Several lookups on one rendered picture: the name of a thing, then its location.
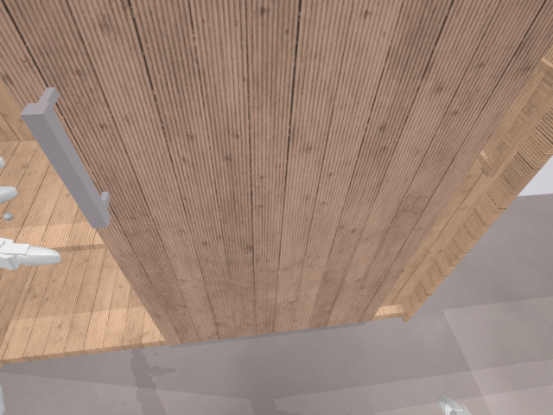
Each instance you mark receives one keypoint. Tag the robot left hand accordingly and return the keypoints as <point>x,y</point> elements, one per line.
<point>12,255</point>

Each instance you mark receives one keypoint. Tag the wardrobe door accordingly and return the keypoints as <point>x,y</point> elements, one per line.
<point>273,165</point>
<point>465,198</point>

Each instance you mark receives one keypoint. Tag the robot right hand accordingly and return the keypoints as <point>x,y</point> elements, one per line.
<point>449,407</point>

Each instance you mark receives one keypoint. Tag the handle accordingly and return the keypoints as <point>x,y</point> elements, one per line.
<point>50,135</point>
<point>530,114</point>

